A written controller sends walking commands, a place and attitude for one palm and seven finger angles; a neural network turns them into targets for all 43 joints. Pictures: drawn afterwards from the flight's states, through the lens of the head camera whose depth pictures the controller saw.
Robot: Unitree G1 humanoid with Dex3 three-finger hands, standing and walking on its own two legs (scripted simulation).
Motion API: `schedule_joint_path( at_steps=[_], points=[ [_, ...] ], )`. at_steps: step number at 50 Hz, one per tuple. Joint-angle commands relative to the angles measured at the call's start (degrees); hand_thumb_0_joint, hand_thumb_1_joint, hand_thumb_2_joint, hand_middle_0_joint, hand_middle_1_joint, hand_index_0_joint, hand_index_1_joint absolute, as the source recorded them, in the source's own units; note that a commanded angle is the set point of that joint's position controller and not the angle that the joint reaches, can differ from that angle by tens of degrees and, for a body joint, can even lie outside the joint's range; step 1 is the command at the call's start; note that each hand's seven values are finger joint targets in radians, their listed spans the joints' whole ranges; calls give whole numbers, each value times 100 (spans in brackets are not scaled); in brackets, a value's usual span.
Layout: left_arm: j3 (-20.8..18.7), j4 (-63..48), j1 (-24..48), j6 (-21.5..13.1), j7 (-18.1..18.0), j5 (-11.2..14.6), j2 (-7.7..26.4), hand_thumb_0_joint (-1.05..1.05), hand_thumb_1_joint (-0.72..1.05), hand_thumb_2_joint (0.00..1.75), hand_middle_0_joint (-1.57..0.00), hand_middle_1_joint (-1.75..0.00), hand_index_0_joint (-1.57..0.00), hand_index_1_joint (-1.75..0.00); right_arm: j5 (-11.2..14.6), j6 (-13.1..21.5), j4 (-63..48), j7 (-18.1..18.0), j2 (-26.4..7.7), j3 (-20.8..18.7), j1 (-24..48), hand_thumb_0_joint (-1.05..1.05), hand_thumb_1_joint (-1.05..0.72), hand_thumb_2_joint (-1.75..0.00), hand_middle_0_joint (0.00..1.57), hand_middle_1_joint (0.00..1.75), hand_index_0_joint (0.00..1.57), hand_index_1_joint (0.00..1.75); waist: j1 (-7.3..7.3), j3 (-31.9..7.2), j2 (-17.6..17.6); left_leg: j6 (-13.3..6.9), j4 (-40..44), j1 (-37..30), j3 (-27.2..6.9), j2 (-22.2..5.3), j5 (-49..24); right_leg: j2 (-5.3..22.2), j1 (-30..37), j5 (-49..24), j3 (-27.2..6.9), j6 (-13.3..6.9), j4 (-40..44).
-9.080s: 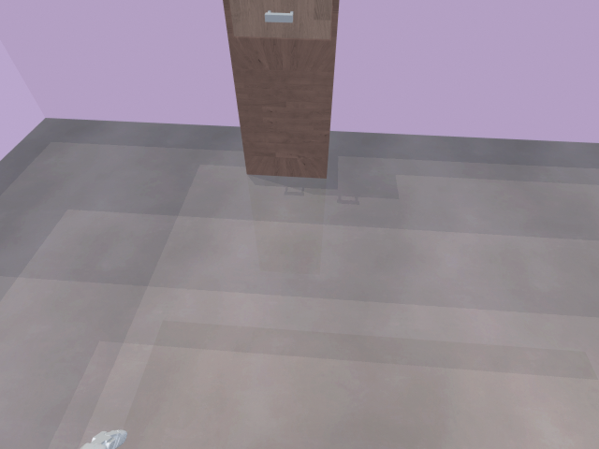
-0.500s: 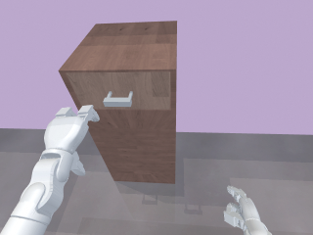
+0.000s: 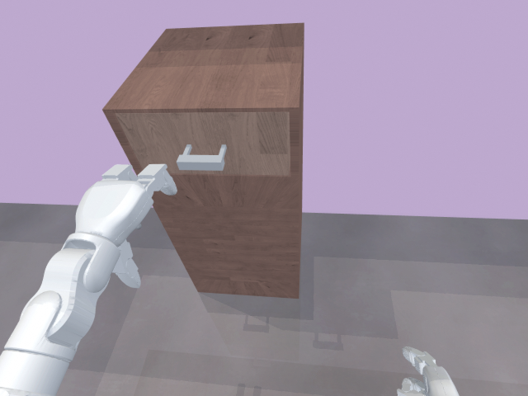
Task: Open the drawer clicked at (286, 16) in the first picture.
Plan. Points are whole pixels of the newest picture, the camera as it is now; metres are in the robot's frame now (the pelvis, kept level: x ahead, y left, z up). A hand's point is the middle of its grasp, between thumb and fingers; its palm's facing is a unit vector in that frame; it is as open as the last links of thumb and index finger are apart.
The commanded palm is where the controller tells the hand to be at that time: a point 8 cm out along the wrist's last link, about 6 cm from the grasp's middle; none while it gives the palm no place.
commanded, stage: raise the hand with hooked fingers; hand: left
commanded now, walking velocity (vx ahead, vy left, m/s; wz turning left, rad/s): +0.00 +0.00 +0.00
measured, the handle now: (203, 155) +0.58 +0.23 +0.02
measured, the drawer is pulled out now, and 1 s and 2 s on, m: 0.00 0.00 0.00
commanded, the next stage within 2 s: move the hooked fingers above the handle in 0.06 s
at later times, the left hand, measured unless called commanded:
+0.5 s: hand (155, 205) +0.35 +0.22 +0.11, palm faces +0.03 -0.05 -1.00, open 13.8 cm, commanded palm +0.33 +0.23 +0.17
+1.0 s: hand (170, 179) +0.42 +0.23 +0.09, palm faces +0.02 -0.04 -1.00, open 13.9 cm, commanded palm +0.41 +0.23 +0.15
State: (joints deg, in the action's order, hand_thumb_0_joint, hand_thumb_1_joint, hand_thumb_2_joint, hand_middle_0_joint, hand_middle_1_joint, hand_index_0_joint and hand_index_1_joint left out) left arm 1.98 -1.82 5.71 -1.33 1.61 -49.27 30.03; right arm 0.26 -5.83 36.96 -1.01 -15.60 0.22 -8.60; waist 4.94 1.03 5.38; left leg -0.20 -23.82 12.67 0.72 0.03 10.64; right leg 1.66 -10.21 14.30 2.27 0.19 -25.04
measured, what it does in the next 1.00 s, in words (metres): stands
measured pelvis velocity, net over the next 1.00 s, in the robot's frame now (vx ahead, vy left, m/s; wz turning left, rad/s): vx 0.03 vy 0.00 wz -0.01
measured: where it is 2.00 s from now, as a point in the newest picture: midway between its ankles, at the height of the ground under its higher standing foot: outside the picture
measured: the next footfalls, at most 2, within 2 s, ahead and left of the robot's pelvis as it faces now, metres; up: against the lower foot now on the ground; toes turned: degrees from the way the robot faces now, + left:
none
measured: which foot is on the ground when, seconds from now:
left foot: down 0.00-1.00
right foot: down 0.00-1.00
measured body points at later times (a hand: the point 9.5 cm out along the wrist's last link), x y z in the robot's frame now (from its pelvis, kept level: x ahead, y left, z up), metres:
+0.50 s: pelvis +0.01 -0.02 +0.00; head +0.02 -0.05 +0.45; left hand +0.34 +0.22 +0.16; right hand +0.20 -0.24 -0.11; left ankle +0.02 +0.12 -0.74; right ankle -0.01 -0.12 -0.74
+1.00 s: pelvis +0.03 +0.00 -0.01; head +0.06 -0.03 +0.44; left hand +0.42 +0.23 +0.15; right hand +0.16 -0.25 -0.14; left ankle +0.02 +0.12 -0.74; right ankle -0.01 -0.12 -0.74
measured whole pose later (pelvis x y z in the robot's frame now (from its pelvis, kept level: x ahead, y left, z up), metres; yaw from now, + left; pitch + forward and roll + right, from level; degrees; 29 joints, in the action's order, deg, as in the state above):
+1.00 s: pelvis +0.03 +0.00 -0.01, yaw -1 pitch +7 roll +0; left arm 4.5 25.1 26.7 1.9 -3.2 -54.5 28.0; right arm 1.6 -7.4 38.0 -1.7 -14.9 -1.5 -11.5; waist 1.7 -2.9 3.9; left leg -0.2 -29.4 20.7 1.5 -0.3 15.1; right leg 1.5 -18.5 18.4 1.3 0.1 -30.4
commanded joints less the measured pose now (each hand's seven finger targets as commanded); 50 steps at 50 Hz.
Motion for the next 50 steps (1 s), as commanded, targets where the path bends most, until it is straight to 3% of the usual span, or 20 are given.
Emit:
schedule_joint_path(
  at_steps=[1, 7, 12, 14, 16, 22, 27, 29, 33, 36, 38, 42, 44, 46, 50],
  points=[
    [-1112, -778, 1893, 123, -526, -9, 1308, 0, -50, 30, -30, -120, -30, -120, 97, 314, -853, 12, -483, -205, 981, 0, -90, -90, 20, 30, 20, 30, 48, -1271, -220, -104, 237, -439, 24, 189, -837, -250, 200, -624, -37, -186, 419],
    [-625, -728, 1863, 440, -310, -91, 1083, 0, -50, 30, -30, -120, -30, -120, 104, 289, -888, -18, -516, -191, 1123, 0, -90, -90, 20, 30, 20, 30, -13, -1486, -466, -157, 183, -467, 124, 233, -868, -160, 338, -901, -117, -124, 366],
    [-675, -327, 2166, 369, -67, -96, 1273, 0, -50, 30, -30, -120, -30, -120, 92, 257, -858, -122, -541, -137, 1070, 0, -90, -90, 20, 30, 20, 30, -89, -1186, -784, -196, 163, -315, 150, 257, -708, -143, 237, -928, -138, -73, 418],
    [-701, -102, 2450, 255, -65, -110, 1321, 0, -50, 30, -30, -120, -30, -120, 102, 245, -807, -172, -530, -133, 1004, 0, -90, -90, 20, 30, 20, 30, -124, -1113, -774, -193, 157, -265, 137, 269, -605, -153, 131, -820, -133, -71, 429],
    [-837, -124, 2772, 86, -123, -146, 1472, 0, -50, 30, -30, -120, -30, -120, 92, 273, -809, -199, -527, -155, 973, 0, -90, -90, 20, 30, 20, 30, -117, -1329, -676, -194, 98, -344, 132, 276, -660, -176, 153, -808, -148, -85, 409],
    [-883, 330, 3271, -125, -384, -230, 1503, 0, -50, 30, -30, -120, -30, -120, 94, 305, -724, -210, -499, -216, 712, 0, -90, -90, 20, 30, 20, 30, -117, -1725, -303, -186, -68, -328, 134, 298, -976, -168, 197, -1174, -139, -133, 209],
    [-425, 716, 3363, 69, -387, -272, 1049, 0, -50, 30, -30, -120, -30, -120, 124, 222, -729, -140, -542, -278, 575, 0, -90, -90, 20, 30, 20, 30, -214, -1720, -421, -185, -160, -300, 148, 257, -1242, -211, 16, -1457, -59, -160, 69],
    [-594, 806, 3273, 137, -360, -277, 1260, 0, -50, 30, -30, -120, -30, -120, 117, 180, -748, -140, -590, -302, 519, 0, -90, -90, 20, 30, 20, 30, -168, -1880, -603, -209, -195, -246, 153, 261, -1347, -205, 159, -1681, -87, -150, 5],
    [-425, 874, 3479, 157, -283, -313, 1112, 0, -50, 30, -30, -120, -30, -120, 128, 103, -768, -133, -604, -320, 421, 0, -90, -90, 20, 30, 20, 30, -225, -1933, -689, -219, -247, -230, 117, 249, -1509, -236, 79, -1795, -40, -166, -117],
    [-620, 778, 3640, 63, -358, -337, 1323, 0, -50, 30, -30, -120, -30, -120, 110, 88, -783, -136, -621, -353, 326, 0, -90, -90, 20, 30, 20, 30, -194, -2125, -479, -219, -329, -290, 85, 252, -1701, -268, 78, -1837, -48, -200, -189],
    [-604, 855, 3719, 8, -451, -345, 1247, 0, -50, 30, -30, -120, -30, -120, 112, 103, -731, -130, -588, -387, 208, 0, -90, -90, 20, 30, 20, 30, -222, -2121, -534, -231, -365, -333, 76, 211, -1791, -277, -36, -1864, -33, -205, -236],
    [-671, 863, 3927, 38, -665, -417, 1256, 0, -50, 30, -30, -120, -30, -120, 101, 106, -694, -78, -583, -438, 58, 0, -90, -90, 20, 30, 20, 30, -207, -2421, -325, -196, -494, -403, 54, 192, -2209, -309, -69, -2033, -18, -232, -370],
    [-741, 1374, 3885, 176, -727, -456, 1314, 0, -50, 30, -30, -120, -30, -120, 123, 75, -617, -95, -611, -436, 5, 0, -90, -90, 20, 30, 20, 30, -248, -2197, -529, -197, -490, -237, 95, 178, -2042, -320, -156, -1981, -2, -221, -358],
    [-587, 1706, 4070, 303, -726, -515, 1201, 0, -50, 30, -30, -120, -30, -120, 148, 48, -575, -89, -636, -430, -31, 0, -90, -90, 20, 30, 20, 30, -325, -2013, -597, -189, -475, -96, 110, 181, -1844, -335, -268, -1794, 15, -230, -322],
    [-254, 1797, 4570, 406, -649, -642, 1075, 0, -50, 30, -30, -120, -30, -120, 149, 9, -588, -109, -645, -459, -110, 0, -90, -90, 20, 30, 20, 30, -446, -2365, -412, -206, -581, -307, 88, 160, -1953, -335, -395, -1817, -7, -231, -410]
  ],
)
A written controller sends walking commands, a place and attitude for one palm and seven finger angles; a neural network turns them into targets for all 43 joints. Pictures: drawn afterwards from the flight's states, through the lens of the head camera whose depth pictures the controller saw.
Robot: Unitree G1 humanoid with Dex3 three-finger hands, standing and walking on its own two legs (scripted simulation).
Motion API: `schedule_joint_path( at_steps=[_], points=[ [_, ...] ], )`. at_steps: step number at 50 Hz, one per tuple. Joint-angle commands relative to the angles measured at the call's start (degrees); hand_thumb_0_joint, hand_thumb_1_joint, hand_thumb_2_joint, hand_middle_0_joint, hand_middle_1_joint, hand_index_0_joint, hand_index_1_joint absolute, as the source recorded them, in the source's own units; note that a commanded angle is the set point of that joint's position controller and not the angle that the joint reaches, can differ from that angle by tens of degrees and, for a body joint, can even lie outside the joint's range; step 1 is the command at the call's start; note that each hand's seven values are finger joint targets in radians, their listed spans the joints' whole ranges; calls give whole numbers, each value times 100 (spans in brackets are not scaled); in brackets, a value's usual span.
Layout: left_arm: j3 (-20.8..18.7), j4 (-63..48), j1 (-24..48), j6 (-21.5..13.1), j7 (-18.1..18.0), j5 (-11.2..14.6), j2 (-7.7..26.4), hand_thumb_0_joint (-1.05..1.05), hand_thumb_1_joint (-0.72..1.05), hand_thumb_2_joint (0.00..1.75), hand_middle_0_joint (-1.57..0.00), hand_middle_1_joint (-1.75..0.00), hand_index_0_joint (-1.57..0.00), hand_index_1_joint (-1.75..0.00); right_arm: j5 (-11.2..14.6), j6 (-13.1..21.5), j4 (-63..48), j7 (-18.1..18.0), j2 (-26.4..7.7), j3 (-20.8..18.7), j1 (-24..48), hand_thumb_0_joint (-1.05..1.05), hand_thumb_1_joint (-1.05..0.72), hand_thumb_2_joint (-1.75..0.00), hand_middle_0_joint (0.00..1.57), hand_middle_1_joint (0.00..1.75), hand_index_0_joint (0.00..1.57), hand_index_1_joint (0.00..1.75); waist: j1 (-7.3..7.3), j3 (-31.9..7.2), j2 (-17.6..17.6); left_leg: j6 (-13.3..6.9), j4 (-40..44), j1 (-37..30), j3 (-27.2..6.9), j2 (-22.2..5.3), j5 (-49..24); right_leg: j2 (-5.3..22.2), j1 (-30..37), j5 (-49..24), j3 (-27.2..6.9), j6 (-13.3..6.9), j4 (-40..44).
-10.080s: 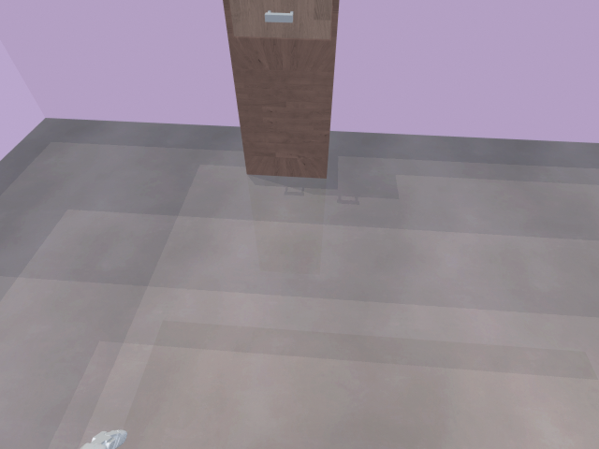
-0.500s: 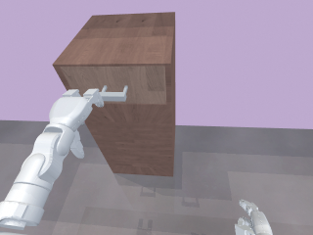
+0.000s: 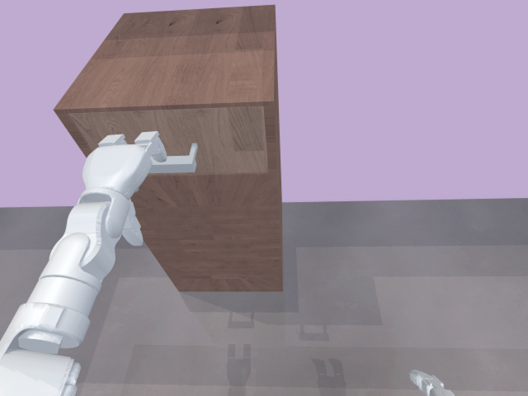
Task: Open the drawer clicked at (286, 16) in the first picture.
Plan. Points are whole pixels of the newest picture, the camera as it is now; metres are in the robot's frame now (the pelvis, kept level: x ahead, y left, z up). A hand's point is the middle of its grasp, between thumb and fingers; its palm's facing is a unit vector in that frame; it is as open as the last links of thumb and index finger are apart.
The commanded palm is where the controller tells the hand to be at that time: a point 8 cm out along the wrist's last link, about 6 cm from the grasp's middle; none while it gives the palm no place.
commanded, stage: move the hooked fingers above the handle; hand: left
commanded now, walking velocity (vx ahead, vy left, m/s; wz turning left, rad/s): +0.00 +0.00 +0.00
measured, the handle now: (172, 156) +0.55 +0.24 +0.02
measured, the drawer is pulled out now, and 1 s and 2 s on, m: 0.00 0.00 0.00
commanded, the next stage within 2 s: none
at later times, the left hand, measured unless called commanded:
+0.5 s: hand (149, 169) +0.45 +0.24 +0.08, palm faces -0.07 +0.01 -1.00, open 13.9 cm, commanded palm +0.45 +0.23 +0.14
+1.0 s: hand (152, 166) +0.47 +0.24 +0.07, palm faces -0.11 +0.00 -0.99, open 13.8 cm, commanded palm +0.46 +0.23 +0.14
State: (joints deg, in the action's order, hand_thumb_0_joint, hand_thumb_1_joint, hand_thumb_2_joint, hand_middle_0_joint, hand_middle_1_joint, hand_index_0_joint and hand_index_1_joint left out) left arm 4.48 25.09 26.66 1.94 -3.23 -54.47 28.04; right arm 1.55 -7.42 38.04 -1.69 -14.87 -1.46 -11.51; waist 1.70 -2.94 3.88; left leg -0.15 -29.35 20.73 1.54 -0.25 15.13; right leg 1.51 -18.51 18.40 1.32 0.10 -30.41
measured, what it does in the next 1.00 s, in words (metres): stands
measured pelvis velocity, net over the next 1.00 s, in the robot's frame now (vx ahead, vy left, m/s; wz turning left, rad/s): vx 0.00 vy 0.00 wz -0.03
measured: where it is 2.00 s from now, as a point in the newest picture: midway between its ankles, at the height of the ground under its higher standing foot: outside the picture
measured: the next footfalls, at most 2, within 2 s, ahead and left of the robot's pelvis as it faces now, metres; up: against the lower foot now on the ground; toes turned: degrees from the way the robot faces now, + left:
none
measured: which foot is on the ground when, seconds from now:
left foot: down 0.00-1.00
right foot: down 0.00-1.00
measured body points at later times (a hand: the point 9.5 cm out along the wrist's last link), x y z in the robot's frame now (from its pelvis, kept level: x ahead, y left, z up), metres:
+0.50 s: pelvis +0.00 -0.01 -0.01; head +0.06 -0.03 +0.44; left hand +0.45 +0.24 +0.14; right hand +0.06 -0.28 -0.15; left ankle -0.01 +0.12 -0.73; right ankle -0.04 -0.12 -0.73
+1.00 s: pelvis +0.00 +0.00 -0.01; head +0.07 -0.02 +0.44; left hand +0.47 +0.24 +0.13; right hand +0.00 -0.27 -0.15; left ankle -0.01 +0.12 -0.73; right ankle -0.04 -0.12 -0.73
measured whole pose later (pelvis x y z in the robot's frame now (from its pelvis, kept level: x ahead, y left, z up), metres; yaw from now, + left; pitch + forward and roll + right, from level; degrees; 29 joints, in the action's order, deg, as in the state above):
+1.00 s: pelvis +0.00 +0.00 -0.01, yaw -2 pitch +14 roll -1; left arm 1.4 53.7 44.2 -3.6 -4.6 -58.6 33.0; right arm 0.9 -8.5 40.3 -2.2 -15.3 -3.6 -22.4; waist -4.3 -6.8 3.6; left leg -0.3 -35.1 31.5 2.6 -2.0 17.6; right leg -0.1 -28.9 19.0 0.0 0.2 -33.8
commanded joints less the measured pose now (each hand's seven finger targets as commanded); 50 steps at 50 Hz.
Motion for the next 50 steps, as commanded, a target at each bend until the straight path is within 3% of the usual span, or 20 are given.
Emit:
schedule_joint_path(
  at_steps=[1, 3, 6, 9, 11, 14, 16, 19, 22, 25, 26, 27, 28, 31, 33, 34, 38, 43, 46, 50],
  points=[
    [-297, -818, 2633, 68, -112, -105, 1077, 0, -50, 30, -30, -120, -30, -120, 14, 165, -695, -49, -720, -297, 130, 0, -90, -90, 20, 30, 20, 30, -205, -1937, -330, -219, -46, -1124, -17, 179, -2368, -329, 362, -2155, 102, -219, 150],
    [-256, -798, 2868, -32, -51, -95, 1108, 0, -50, 30, -30, -120, -30, -120, 15, 163, -700, -64, -721, -316, 50, 0, -90, -90, 20, 30, 20, 30, -238, -2021, -193, -228, -100, -1226, -66, 171, -2340, -339, 224, -2073, 85, -229, 111],
    [-357, -450, 3200, -192, 5, -71, 1259, 0, -50, 30, -30, -120, -30, -120, -2, 139, -631, -114, -743, -310, -106, 0, -90, -90, 20, 30, 20, 30, -301, -1995, -407, -246, -167, -1085, -59, 187, -2280, -333, 238, -2145, 79, -226, 98],
    [-509, -132, 3451, -381, -79, -122, 1402, 0, -50, 30, -30, -120, -30, -120, -9, 117, -583, -136, -708, -307, -198, 0, -90, -90, 20, 30, 20, 30, -251, -2048, -241, -244, -234, -960, -26, 212, -2237, -314, 176, -2202, 45, -230, 9],
    [-828, 250, 3541, -463, -182, -172, 1734, 0, -50, 30, -30, -120, -30, -120, -28, 100, -507, -140, -740, -312, -302, 0, -90, -90, 20, 30, 20, 30, -224, -2012, -300, -228, -275, -755, -19, 206, -2284, -319, 211, -2259, 51, -241, -50],
    [-992, 544, 3637, -516, -378, -279, 1868, 0, -50, 30, -30, -120, -30, -120, -45, 92, -482, -110, -710, -339, -414, 0, -90, -90, 20, 30, 20, 30, -151, -2243, -176, -212, -348, -623, 23, 187, -2462, -319, 244, -2456, 39, -248, -192],
    [-821, 840, 3679, -462, -452, -322, 1674, 0, -50, 30, -30, -120, -30, -120, -46, 77, -486, -81, -721, -353, -491, 0, -90, -90, 20, 30, 20, 30, -236, -2240, -274, -213, -380, -502, 38, 194, -2372, -331, 201, -2404, 43, -238, -193],
    [-746, 1178, 3787, -390, -486, -374, 1713, 0, -50, 30, -30, -120, -30, -120, -39, 65, -461, -73, -776, -384, -605, 0, -90, -90, 20, 30, 20, 30, -322, -2229, -354, -231, -402, -380, 97, 176, -2142, -324, 131, -2375, 11, -203, -179],
    [-571, 1455, 4139, -383, -394, -361, 1672, 0, -50, 30, -30, -120, -30, -120, -13, 61, -403, -96, -835, -411, -772, 0, -90, -90, 20, 30, 20, 30, -531, -2155, -568, -273, -430, -240, 108, 179, -1875, -309, 66, -2320, -44, -149, -100],
    [-413, 1303, 4640, -571, -323, -338, 1586, 0, -50, 30, -30, -120, -30, -120, -31, 74, -341, -118, -837, -462, -950, 0, -90, -90, 20, 30, 20, 30, -659, -2376, -335, -292, -513, -410, 80, 194, -1965, -310, -42, -2412, -96, -148, -120],
    [-364, 1203, 4789, -675, -303, -320, 1537, 0, -50, 30, -30, -120, -30, -120, -48, 80, -337, -127, -834, -476, -1003, 0, -90, -90, 20, 30, 20, 30, -709, -2515, -405, -306, -561, -446, 52, 206, -2036, -320, -6, -2451, -116, -142, -127],
    [-418, 1099, 4933, -779, -324, -316, 1604, 0, -50, 30, -30, -120, -30, -120, -53, 91, -298, -134, -826, -500, -1061, 0, -90, -90, 20, 30, 20, 30, -699, -2604, -169, -298, -585, -556, 39, 189, -2115, -325, -93, -2461, -120, -153, -156],
    [-506, 1141, 4879, -844, -361, -321, 1663, 0, -50, 30, -30, -120, -30, -120, -70, 91, -272, -140, -826, -516, -1105, 0, -90, -90, 20, 30, 20, 30, -697, -2663, -184, -305, -625, -600, 34, 190, -2131, -340, -128, -2454, -127, -149, -174],
    [-622, 1589, 5042, -880, -539, -369, 1787, 0, -50, 30, -30, -120, -30, -120, -66, 104, -164, -134, -845, -481, -1255, 0, -90, -90, 20, 30, 20, 30, -783, -2333, -306, -291, -641, -246, 6, 188, -1879, -361, -378, -2130, -84, -158, -175],
    [-1025, 2104, 4966, -737, -737, -475, 2330, 0, -50, 30, -30, -120, -30, -120, -52, 110, -114, -139, -894, -446, -1299, 0, -90, -90, 20, 30, 20, 30, -713, -2216, -303, -277, -645, 113, 34, 189, -1675, -358, -397, -2022, -93, -155, -239],
    [-1045, 2184, 5013, -650, -811, -523, 2406, 0, -50, 30, -30, -120, -30, -120, -49, 107, -151, -135, -890, -419, -1298, 0, -90, -90, 20, 30, 20, 30, -672, -2233, -228, -260, -629, 249, 49, 197, -1653, -354, -354, -2008, -86, -160, -273],
    [-1271, 2369, 4712, -369, -959, -680, 2703, 0, -50, 30, -30, -120, -30, -120, -98, 96, -246, -80, -871, -421, -1307, 0, -90, -90, 20, 30, 20, 30, -435, -2888, 117, -231, -699, 211, 171, 180, -2095, -364, 50, -2503, -86, -178, -426],
    [-993, 2306, 4134, -308, -597, -578, 2300, 0, -50, 30, -30, -120, -30, -120, -68, 56, -347, -74, -963, -492, -1344, 0, -90, -90, 20, 30, 20, 30, -487, -2971, -381, -277, -625, 80, 235, 111, -2299, -366, 308, -2898, -82, -105, -308],
    [-505, 1697, 4271, -575, -323, -394, 1668, 0, -50, 30, -30, -120, -30, -120, -59, 52, -371, -91, -939, -541, -1327, 0, -90, -90, 20, 30, 20, 30, -680, -2707, -362, -314, -584, -308, 157, 85, -2415, -398, 46, -2709, -61, -112, -139],
    [-462, 987, 4719, -1007, -347, -310, 1598, 0, -50, 30, -30, -120, -30, -120, -64, 57, -260, -139, -887, -571, -1313, 0, -90, -90, 20, 30, 20, 30, -777, -2448, -53, -322, -582, -763, -2, 70, -2390, -439, -468, -2206, -36, -149, -88]
  ],
)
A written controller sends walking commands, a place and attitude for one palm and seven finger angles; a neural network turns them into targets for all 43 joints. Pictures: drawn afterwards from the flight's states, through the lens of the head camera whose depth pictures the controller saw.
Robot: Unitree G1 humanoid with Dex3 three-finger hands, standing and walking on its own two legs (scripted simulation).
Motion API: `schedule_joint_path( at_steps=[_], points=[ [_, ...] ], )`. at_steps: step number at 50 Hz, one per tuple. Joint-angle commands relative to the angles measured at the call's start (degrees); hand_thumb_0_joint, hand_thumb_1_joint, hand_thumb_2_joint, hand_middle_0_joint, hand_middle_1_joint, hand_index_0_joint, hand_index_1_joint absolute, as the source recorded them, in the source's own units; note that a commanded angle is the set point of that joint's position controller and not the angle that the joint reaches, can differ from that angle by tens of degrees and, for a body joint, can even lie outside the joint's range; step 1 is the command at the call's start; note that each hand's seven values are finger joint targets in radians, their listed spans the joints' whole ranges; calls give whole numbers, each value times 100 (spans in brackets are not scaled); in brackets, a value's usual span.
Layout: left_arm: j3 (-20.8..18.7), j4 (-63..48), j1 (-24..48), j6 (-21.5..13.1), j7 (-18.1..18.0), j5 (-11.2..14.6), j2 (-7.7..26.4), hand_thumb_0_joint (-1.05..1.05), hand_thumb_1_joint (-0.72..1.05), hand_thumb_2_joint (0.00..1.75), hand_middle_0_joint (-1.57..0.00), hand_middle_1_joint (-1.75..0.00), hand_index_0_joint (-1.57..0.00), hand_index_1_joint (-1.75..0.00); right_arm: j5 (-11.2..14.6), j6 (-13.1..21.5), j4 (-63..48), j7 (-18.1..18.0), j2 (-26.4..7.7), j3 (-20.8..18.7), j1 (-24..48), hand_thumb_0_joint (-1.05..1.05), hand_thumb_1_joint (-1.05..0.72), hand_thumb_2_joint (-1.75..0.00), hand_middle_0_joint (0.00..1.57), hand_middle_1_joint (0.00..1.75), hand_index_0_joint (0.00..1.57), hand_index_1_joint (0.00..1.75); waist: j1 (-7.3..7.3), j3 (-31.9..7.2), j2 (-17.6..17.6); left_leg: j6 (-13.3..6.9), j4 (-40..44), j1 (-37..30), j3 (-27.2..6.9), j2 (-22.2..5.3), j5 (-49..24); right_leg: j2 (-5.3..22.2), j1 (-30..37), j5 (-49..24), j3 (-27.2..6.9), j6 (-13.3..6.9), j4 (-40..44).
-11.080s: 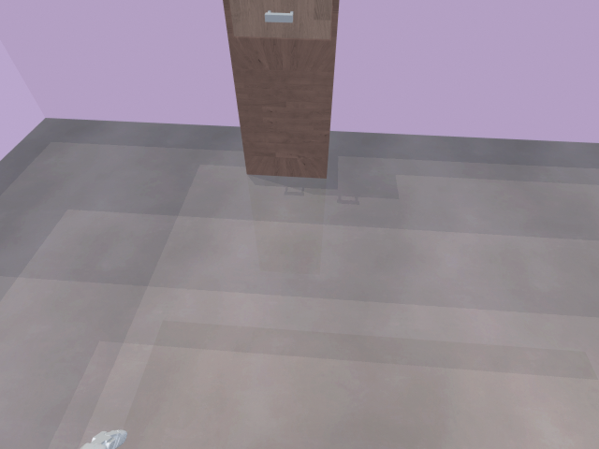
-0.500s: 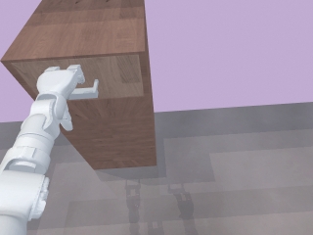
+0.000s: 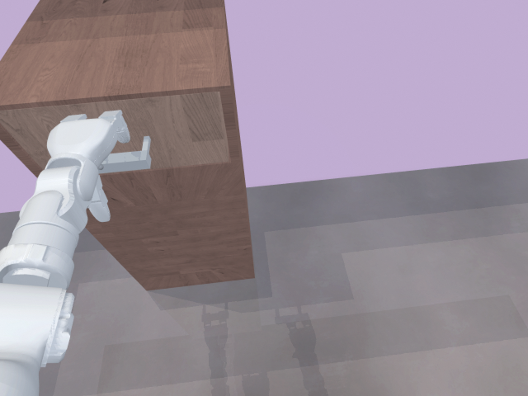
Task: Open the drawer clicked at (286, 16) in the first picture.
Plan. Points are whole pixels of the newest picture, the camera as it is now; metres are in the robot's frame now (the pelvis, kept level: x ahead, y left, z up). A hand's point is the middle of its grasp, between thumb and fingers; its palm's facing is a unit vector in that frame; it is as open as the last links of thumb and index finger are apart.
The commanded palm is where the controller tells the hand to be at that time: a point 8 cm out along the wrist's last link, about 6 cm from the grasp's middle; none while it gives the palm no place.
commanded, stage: move the hooked fingers above the handle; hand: left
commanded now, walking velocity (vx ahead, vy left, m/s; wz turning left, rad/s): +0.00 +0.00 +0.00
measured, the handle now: (122, 152) +0.53 +0.26 +0.03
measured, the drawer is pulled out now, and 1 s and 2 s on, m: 0.00 0.00 0.00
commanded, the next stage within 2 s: none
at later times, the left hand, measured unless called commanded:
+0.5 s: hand (117, 164) +0.46 +0.23 +0.08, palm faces -0.13 -0.03 -0.99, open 13.8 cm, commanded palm +0.46 +0.25 +0.15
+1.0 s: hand (117, 161) +0.46 +0.23 +0.09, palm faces -0.07 -0.04 -1.00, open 13.8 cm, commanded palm +0.45 +0.25 +0.15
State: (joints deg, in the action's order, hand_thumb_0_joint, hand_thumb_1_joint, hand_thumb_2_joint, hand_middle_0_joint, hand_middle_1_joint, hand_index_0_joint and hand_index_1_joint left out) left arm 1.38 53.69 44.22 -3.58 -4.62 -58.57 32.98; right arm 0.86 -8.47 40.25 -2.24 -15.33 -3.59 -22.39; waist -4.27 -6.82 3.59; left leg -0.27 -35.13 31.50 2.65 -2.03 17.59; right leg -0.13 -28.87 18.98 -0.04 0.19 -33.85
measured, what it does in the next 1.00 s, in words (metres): stands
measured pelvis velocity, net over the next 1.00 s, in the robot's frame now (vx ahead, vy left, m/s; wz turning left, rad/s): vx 0.00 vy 0.00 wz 0.02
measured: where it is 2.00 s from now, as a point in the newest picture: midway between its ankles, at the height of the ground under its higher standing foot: outside the picture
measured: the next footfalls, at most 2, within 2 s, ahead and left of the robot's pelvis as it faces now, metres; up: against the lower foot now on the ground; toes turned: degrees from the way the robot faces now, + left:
none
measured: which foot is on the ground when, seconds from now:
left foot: down 0.00-1.00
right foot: down 0.00-1.00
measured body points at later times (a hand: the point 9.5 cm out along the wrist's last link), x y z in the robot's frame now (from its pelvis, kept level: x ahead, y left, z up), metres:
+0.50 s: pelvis +0.00 +0.00 +0.00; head +0.07 +0.00 +0.44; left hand +0.47 +0.23 +0.13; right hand +0.03 -0.27 -0.13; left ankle -0.02 +0.12 -0.73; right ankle -0.04 -0.12 -0.73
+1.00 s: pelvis +0.00 +0.00 +0.00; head +0.06 -0.01 +0.44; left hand +0.46 +0.23 +0.14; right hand +0.04 -0.29 -0.13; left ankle -0.02 +0.12 -0.73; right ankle -0.04 -0.12 -0.73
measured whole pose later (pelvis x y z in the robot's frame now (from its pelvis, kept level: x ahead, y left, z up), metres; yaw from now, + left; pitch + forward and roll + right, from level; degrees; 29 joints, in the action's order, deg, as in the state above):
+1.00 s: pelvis +0.00 +0.00 +0.00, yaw +1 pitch +13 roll -1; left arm 2.2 50.7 45.4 -9.6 -3.8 -58.5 31.7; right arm 0.8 -7.8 39.5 -3.7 -15.6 -3.1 -19.0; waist -4.5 -6.1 2.3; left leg 0.2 -36.0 31.2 1.3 -1.9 17.8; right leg -0.1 -28.0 19.6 1.3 -0.2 -34.6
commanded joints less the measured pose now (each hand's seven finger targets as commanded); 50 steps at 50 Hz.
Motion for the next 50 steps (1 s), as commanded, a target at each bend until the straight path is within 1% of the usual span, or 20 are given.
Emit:
schedule_joint_path(
  at_steps=[1, 5, 6, 7, 10, 14, 17, 21, 24, 26, 29, 32, 36, 38, 39, 40, 41, 43, 47, 50],
  points=[
    [-119, -1934, 3178, -527, -269, 130, 1083, 0, -50, 30, -30, -120, -30, -120, -6, 171, -424, -83, -835, -348, -238, 0, -90, -90, 20, 30, 20, 30, -246, -1917, 30, -301, -11, -1846, -144, 241, -2607, -272, 445, -2151, 113, -171, 281],
    [-526, -1433, 3385, -384, -746, -2, 1505, 0, -50, 30, -30, -120, -30, -120, 1, 202, -311, -39, -821, -271, -195, 0, -90, -90, 20, 30, 20, 30, -148, -1740, 272, -209, 24, -1637, -228, 258, -2254, -288, 127, -1627, 217, -237, 149],
    [-707, -1240, 3465, -282, -866, -66, 1734, 0, -50, 30, -30, -120, -30, -120, -18, 217, -269, -31, -852, -255, -212, 0, -90, -90, 20, 30, 20, 30, -134, -1731, 142, -212, 9, -1499, -228, 254, -2206, -289, 147, -1581, 222, -242, 130],
    [-766, -1128, 3441, -151, -972, -144, 1829, 0, -50, 30, -30, -120, -30, -120, -17, 226, -291, -10, -840, -237, -169, 0, -90, -90, 20, 30, 20, 30, -57, -1912, 339, -184, 12, -1462, -210, 266, -2202, -278, 185, -1583, 216, -249, 64],
    [-618, -618, 3347, 310, -1042, -251, 1716, 0, -50, 30, -30, -120, -30, -120, -32, 237, -352, 38, -835, -195, -121, 0, -90, -90, 20, 30, 20, 30, -3, -2103, 307, -150, -3, -1356, -128, 265, -2257, -265, 335, -1729, 252, -243, 6],
    [-172, -78, 3129, 659, -584, -220, 1332, 0, -50, 30, -30, -120, -30, -120, -1, 179, -448, 20, -900, -205, -175, 0, -90, -90, 20, 30, 20, 30, -147, -2236, -206, -210, -45, -1335, -15, 247, -2297, -231, 595, -2098, 192, -151, 90],
    [250, -411, 3161, 407, -90, -36, 830, 0, -50, 30, -30, -120, -30, -120, 11, 162, -507, -33, -907, -243, -224, 0, -90, -90, 20, 30, 20, 30, -294, -2256, -385, -274, -79, -1578, -40, 240, -2439, -221, 626, -2315, 132, -112, 199],
    [290, -1470, 3457, -354, 190, 145, 736, 0, -50, 30, -30, -120, -30, -120, -46, 180, -539, -134, -856, -286, -214, 0, -90, -90, 20, 30, 20, 30, -333, -2169, -225, -301, -118, -1869, -179, 260, -2606, -242, 437, -2212, 98, -142, 223],
    [-262, -1712, 3458, -701, -123, 93, 1233, 0, -50, 30, -30, -120, -30, -120, -56, 189, -455, -121, -798, -286, -277, 0, -90, -90, 20, 30, 20, 30, -141, -2221, 284, -231, -203, -1998, -265, 242, -2833, -283, 155, -2008, 127, -199, 80],
    [-844, -1596, 3483, -693, -502, 26, 1856, 0, -50, 30, -30, -120, -30, -120, -84, 184, -388, -91, -828, -254, -286, 0, -90, -90, 20, 30, 20, 30, -21, -2142, 254, -203, -223, -1659, -273, 255, -2799, -302, 222, -1992, 166, -240, -17],
    [-1090, -1028, 3342, -212, -1083, -195, 2128, 0, -50, 30, -30, -120, -30, -120, -65, 200, -401, -25, -779, -172, -154, 0, -90, -90, 20, 30, 20, 30, 112, -2003, 370, -149, -162, -1032, -176, 292, -2494, -288, 350, -1946, 235, -261, -171],
    [-1184, -720, 3055, 384, -1311, -395, 2374, 0, -50, 30, -30, -120, -30, -120, -101, 182, -428, 45, -817, -164, -96, 0, -90, -90, 20, 30, 20, 30, 274, -2729, 453, -126, -191, -1032, -22, 306, -2757, -252, 900, -2412, 200, -236, -252],
    [-330, -124, 2681, 901, -701, -179, 1365, 0, -50, 30, -30, -120, -30, -120, -13, 135, -421, 51, -924, -263, -254, 0, -90, -90, 20, 30, 20, 30, -90, -2716, -401, -220, -148, -1219, 85, 237, -2789, -240, 1121, -2843, 161, -110, 25],
    [-398, -329, 2681, 787, -310, -17, 1545, 0, -50, 30, -30, -120, -30, -120, 40, 91, -459, -8, -997, -265, -222, 0, -90, -90, 20, 30, 20, 30, -105, -2489, -757, -280, -23, -1161, 98, 255, -2467, -206, 1276, -2904, 116, -47, 169],
    [-223, -539, 2749, 671, -123, 66, 1374, 0, -50, 30, -30, -120, -30, -120, 44, 82, -508, -50, -985, -257, -185, 0, -90, -90, 20, 30, 20, 30, -141, -2458, -826, -320, 11, -1183, 90, 299, -2381, -190, 1365, -2964, 84, -33, 226],
    [-159, -779, 2800, 482, 37, 94, 1318, 0, -50, 30, -30, -120, -30, -120, 52, 84, -525, -94, -966, -261, -150, 0, -90, -90, 20, 30, 20, 30, -181, -2268, -809, -338, 37, -1209, 64, 314, -2313, -180, 1328, -2970, 69, -34, 272],
    [156, -1089, 2959, 258, 175, 152, 964, 0, -50, 30, -30, -120, -30, -120, 45, 102, -550, -128, -929, -259, -113, 0, -90, -90, 20, 30, 20, 30, -298, -2124, -751, -358, 52, -1321, 42, 325, -2283, -172, 1217, -2912, 40, -38, 355],
    [-71, -1337, 2988, -170, 238, 78, 1279, 0, -50, 30, -30, -120, -30, -120, 32, 121, -475, -207, -914, -263, -114, 0, -90, -90, 20, 30, 20, 30, -270, -1804, -505, -372, 55, -1396, -17, 335, -2099, -194, 931, -2581, -4, -70, 385],
    [-514, -1736, 3219, -732, -154, 60, 1615, 0, -50, 30, -30, -120, -30, -120, -3, 182, -451, -201, -794, -259, -142, 0, -90, -90, 20, 30, 20, 30, -100, -1878, 206, -293, -34, -1524, -110, 330, -2202, -228, 587, -2095, 20, -178, 225],
    [-1039, -1218, 2902, -577, -647, -36, 2064, 0, -50, 30, -30, -120, -30, -120, -8, 198, -432, -144, -784, -228, -102, 0, -90, -90, 20, 30, 20, 30, 55, -1886, 262, -217, -103, -1186, -105, 338, -2235, -244, 538, -2007, 113, -219, 26]
  ],
)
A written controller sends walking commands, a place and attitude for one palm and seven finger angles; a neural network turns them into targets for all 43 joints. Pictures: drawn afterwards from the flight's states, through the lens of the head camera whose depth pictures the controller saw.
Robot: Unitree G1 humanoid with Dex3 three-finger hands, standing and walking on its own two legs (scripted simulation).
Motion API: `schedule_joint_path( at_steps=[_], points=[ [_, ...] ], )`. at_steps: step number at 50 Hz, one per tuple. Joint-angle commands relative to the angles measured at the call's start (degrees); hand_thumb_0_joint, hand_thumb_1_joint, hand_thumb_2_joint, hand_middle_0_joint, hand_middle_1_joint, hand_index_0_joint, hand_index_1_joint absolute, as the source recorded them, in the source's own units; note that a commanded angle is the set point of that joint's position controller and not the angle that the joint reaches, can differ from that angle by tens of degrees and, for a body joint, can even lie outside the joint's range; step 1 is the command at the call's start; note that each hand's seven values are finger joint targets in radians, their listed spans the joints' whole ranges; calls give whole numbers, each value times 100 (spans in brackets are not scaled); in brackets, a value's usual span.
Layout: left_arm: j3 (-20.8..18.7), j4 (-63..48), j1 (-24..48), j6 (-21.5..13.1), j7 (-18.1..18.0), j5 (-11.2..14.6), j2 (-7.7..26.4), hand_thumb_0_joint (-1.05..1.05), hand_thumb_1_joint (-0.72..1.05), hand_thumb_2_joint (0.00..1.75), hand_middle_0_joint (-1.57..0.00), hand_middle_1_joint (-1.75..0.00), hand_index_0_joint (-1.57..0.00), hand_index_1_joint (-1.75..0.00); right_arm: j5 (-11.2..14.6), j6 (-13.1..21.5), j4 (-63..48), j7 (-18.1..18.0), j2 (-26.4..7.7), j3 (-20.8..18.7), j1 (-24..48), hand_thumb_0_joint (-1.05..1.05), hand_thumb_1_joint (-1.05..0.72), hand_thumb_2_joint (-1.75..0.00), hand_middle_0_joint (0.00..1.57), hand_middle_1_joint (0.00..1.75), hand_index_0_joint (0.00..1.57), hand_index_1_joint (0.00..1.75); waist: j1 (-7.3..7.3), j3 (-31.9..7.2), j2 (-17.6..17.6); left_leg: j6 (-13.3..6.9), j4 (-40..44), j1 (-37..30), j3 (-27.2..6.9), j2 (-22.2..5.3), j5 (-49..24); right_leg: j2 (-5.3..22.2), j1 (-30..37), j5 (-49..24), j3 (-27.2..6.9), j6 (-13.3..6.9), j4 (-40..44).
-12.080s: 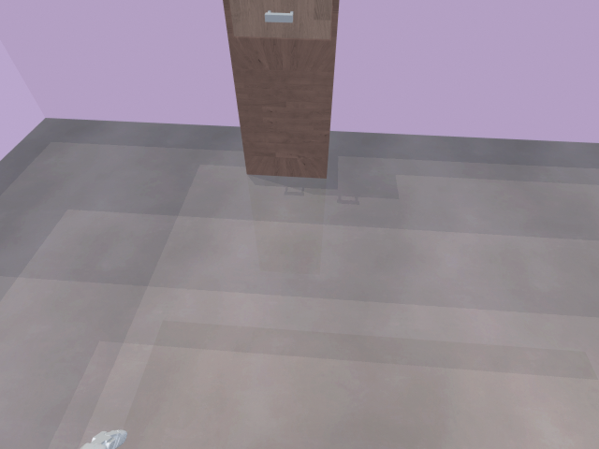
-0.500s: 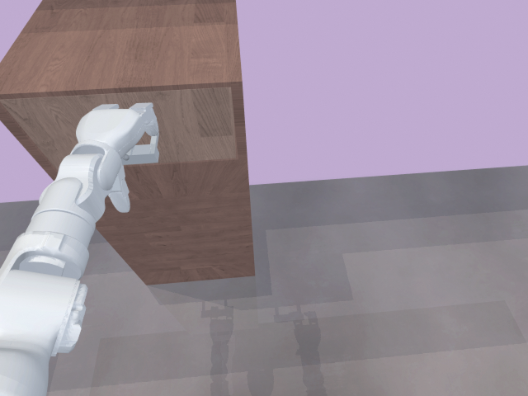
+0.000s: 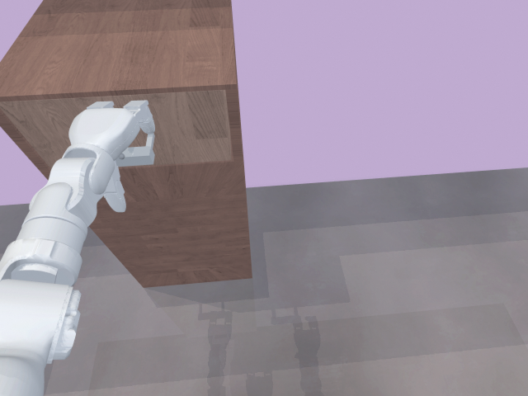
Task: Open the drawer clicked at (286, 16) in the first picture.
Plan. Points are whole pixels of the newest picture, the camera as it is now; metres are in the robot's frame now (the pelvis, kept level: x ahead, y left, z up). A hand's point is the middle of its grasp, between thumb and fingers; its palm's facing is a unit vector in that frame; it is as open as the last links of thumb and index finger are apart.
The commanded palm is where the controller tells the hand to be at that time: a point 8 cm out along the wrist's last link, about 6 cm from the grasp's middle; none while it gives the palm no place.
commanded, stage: move the hooked fingers above the handle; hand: left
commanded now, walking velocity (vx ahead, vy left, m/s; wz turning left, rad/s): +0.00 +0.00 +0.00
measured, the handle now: (126, 147) +0.54 +0.25 +0.03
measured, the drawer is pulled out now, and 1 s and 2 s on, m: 0.00 0.00 0.00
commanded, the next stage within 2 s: none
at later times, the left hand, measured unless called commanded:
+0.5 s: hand (131, 138) +0.50 +0.21 +0.09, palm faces +0.02 -0.08 -1.00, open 13.8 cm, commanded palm +0.48 +0.26 +0.15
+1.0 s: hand (127, 153) +0.48 +0.22 +0.08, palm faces -0.06 -0.05 -1.00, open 13.8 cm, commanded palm +0.48 +0.25 +0.15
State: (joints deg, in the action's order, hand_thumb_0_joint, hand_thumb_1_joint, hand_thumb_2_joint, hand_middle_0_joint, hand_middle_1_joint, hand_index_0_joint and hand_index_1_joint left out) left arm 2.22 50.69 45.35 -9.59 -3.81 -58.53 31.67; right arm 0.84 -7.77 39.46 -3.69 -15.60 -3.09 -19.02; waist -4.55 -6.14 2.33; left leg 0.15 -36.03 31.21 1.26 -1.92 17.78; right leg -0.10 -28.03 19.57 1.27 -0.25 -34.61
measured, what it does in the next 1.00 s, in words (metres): stands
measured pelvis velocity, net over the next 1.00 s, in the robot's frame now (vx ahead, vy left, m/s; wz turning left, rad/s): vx -0.01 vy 0.01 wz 0.01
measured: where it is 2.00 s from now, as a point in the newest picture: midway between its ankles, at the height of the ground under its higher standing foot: outside the picture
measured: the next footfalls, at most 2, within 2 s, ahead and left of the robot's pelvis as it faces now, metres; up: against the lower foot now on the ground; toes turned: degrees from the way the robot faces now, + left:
none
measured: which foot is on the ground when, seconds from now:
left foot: down 0.00-1.00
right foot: down 0.00-1.00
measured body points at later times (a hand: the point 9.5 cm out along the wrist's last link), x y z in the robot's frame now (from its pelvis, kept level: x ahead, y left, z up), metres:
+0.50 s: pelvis +0.00 +0.01 -0.01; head +0.08 +0.01 +0.44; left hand +0.50 +0.21 +0.15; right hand +0.01 -0.27 -0.13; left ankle -0.01 +0.12 -0.72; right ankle -0.04 -0.12 -0.72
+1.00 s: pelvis -0.01 +0.01 +0.00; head +0.07 +0.01 +0.44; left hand +0.48 +0.22 +0.14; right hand +0.02 -0.28 -0.12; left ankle -0.01 +0.12 -0.72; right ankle -0.04 -0.12 -0.72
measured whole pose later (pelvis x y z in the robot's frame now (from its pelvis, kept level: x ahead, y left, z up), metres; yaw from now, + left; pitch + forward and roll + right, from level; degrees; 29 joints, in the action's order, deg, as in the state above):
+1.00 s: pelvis -0.01 +0.01 +0.00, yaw +0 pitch +15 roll -1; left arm 4.4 56.4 52.1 -9.1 -6.3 -58.9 31.7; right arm 0.8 -5.7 39.8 -3.8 -16.7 -2.8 -18.7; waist -6.1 -5.6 1.4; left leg -0.5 -38.6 35.6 0.8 -1.4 17.9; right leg 0.4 -31.9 19.6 1.6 0.3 -36.6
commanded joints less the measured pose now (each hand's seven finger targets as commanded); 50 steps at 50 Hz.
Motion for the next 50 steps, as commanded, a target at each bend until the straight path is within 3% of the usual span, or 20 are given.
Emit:
schedule_joint_path(
  at_steps=[1, 3, 5, 8, 11, 14, 17, 21, 24, 25, 28, 30, 34, 37, 41, 42, 45, 46, 49, 50],
  points=[
    [-1193, -842, 2910, 147, -879, -76, 2300, 0, -50, 30, -30, -120, -30, -120, -30, 137, -330, 22, -780, -263, -445, 0, -90, -90, 20, 30, 20, 30, 84, -2034, 258, -260, -31, -1039, 46, 328, -2270, -241, 529, -2111, -19, -164, 87],
    [-1157, -520, 2769, 505, -1094, -214, 2317, 0, -50, 30, -30, -120, -30, -120, -25, 160, -351, 70, -784, -263, -378, 0, -90, -90, 20, 30, 20, 30, 145, -2136, 304, -220, -35, -924, 113, 315, -2246, -235, 565, -2146, 11, -152, 20],
    [-826, -190, 2844, 865, -1100, -291, 2049, 0, -50, 30, -30, -120, -30, -120, -20, 167, -346, 115, -821, -257, -397, 0, -90, -90, 20, 30, 20, 30, 48, -2120, 287, -212, -18, -949, 168, 292, -2165, -236, 482, -2085, 36, -137, 67],
    [-418, 2, 2953, 1100, -740, -215, 1747, 0, -50, 30, -30, -120, -30, -120, 32, 136, -361, 106, -918, -286, -519, 0, -90, -90, 20, 30, 20, 30, -163, -2370, -135, -273, -37, -1099, 188, 272, -2193, -217, 669, -2360, -22, -63, 159],
    [334, -436, 3403, 868, -203, 53, 892, 0, -50, 30, -30, -120, -30, -120, 36, 170, -351, 38, -900, -346, -588, 0, -90, -90, 20, 30, 20, 30, -509, -2329, -279, -349, -43, -1533, 115, 271, -2177, -208, 518, -2368, -68, -16, 373],
    [309, -1053, 3599, 348, 105, 175, 934, 0, -50, 30, -30, -120, -30, -120, -16, 188, -300, -60, -884, -357, -596, 0, -90, -90, 20, 30, 20, 30, -480, -2306, -1, -366, -69, -1851, -5, 293, -2277, -233, 280, -2224, -83, -43, 353],
    [-76, -1154, 3763, -63, -29, 168, 1328, 0, -50, 30, -30, -120, -30, -120, -21, 199, -222, -81, -833, -321, -682, 0, -90, -90, 20, 30, 20, 30, -393, -2066, 338, -320, -93, -1771, -91, 298, -2228, -255, -5, -1923, -63, -113, 299],
    [-1319, -444, 3343, 57, -743, -50, 2593, 0, -50, 30, -30, -120, -30, -120, -49, 183, -203, -28, -841, -212, -686, 0, -90, -90, 20, 30, 20, 30, 14, -2001, 257, -248, -98, -952, -95, 303, -2205, -278, 193, -1834, 34, -190, 25],
    [-1225, -106, 3122, 610, -1183, -289, 2592, 0, -50, 30, -30, -120, -30, -120, -79, 169, -303, 63, -803, -149, -529, 0, -90, -90, 20, 30, 20, 30, 157, -2241, 440, -182, -149, -682, 34, 289, -2400, -266, 354, -2085, 110, -189, -168],
    [-1267, -79, 2938, 792, -1250, -355, 2664, 0, -50, 30, -30, -120, -30, -120, -100, 162, -331, 98, -821, -159, -524, 0, -90, -90, 20, 30, 20, 30, 271, -2563, 552, -157, -173, -753, 94, 273, -2622, -258, 538, -2294, 108, -188, -230],
    [-1289, -93, 2777, 1181, -1249, -394, 2718, 0, -50, 30, -30, -120, -30, -120, -75, 63, -395, 136, -857, -177, -513, 0, -90, -90, 20, 30, 20, 30, 289, -2939, 62, -186, -158, -750, 194, 248, -2809, -244, 1018, -2732, 70, -115, -186],
    [-1123, 12, 2815, 1370, -1182, -323, 2539, 0, -50, 30, -30, -120, -30, -120, -11, 30, -416, 103, -862, -186, -458, 0, -90, -90, 20, 30, 20, 30, 184, -2716, -212, -214, -25, -688, 231, 243, -2453, -232, 1068, -2573, 66, -72, -51],
    [-796, -32, 2901, 1267, -678, -147, 2208, 0, -50, 30, -30, -120, -30, -120, 68, 55, -437, -24, -935, -242, -510, 0, -90, -90, 20, 30, 20, 30, -67, -2410, -513, -324, 153, -922, 210, 238, -2064, -212, 1061, -2401, -4, -7, 261],
    [-28, -537, 3222, 798, -225, -80, 1363, 0, -50, 30, -30, -120, -30, -120, 77, 136, -382, -103, -901, -313, -590, 0, -90, -90, 20, 30, 20, 30, -370, -2104, -257, -371, 146, -1436, 121, 215, -2017, -226, 550, -2116, -43, -15, 460],
    [504, -901, 3491, 235, 78, 109, 714, 0, -50, 30, -30, -120, -30, -120, 32, 236, -260, -125, -836, -331, -699, 0, -90, -90, 20, 30, 20, 30, -549, -1572, 136, -351, 108, -1835, -37, 208, -1816, -246, -207, -1457, -16, -83, 561],
    [389, -904, 3459, 128, 66, 153, 808, 0, -50, 30, -30, -120, -30, -120, 30, 245, -227, -115, -825, -322, -711, 0, -90, -90, 20, 30, 20, 30, -471, -1643, 349, -321, 96, -1873, -78, 225, -1778, -255, -278, -1352, -22, -105, 511],
    [15, -647, 3572, 9, -171, 156, 1147, 0, -50, 30, -30, -120, -30, -120, 24, 259, -167, -66, -845, -287, -752, 0, -90, -90, 20, 30, 20, 30, -441, -1464, 239, -280, 49, -1562, -148, 249, -1590, -266, -457, -1175, 35, -150, 377],
    [-331, -574, 3600, -3, -318, 120, 1543, 0, -50, 30, -30, -120, -30, -120, 10, 262, -152, -61, -879, -277, -764, 0, -90, -90, 20, 30, 20, 30, -360, -1509, 190, -283, 20, -1368, -129, 255, -1553, -264, -382, -1160, 14, -159, 339],
    [-723, -412, 3750, 189, -839, -123, 2011, 0, -50, 30, -30, -120, -30, -120, -24, 301, -234, -6, -841, -217, -712, 0, -90, -90, 20, 30, 20, 30, -176, -2001, 487, -231, -84, -1095, -106, 284, -1748, -277, -256, -1319, 49, -186, 38],
    [-1067, -366, 3710, 306, -1008, -229, 2439, 0, -50, 30, -30, -120, -30, -120, -54, 304, -245, 4, -856, -211, -703, 0, -90, -90, 20, 30, 20, 30, -76, -2262, 530, -221, -147, -1021, -64, 286, -1955, -270, -51, -1557, 46, -184, -54]
  ],
)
